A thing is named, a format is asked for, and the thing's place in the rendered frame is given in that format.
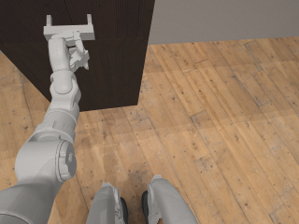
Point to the left robot upper arm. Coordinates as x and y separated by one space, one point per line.
42 167

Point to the left robot forearm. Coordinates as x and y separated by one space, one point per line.
61 118

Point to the robot left thigh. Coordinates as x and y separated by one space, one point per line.
106 201

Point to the cabinet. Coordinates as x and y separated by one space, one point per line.
115 71

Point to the robot right foot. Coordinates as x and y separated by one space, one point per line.
145 207

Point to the drawer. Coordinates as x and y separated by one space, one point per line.
23 21

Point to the handle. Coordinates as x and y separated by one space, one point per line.
86 31

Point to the left robot hand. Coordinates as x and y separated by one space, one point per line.
60 55

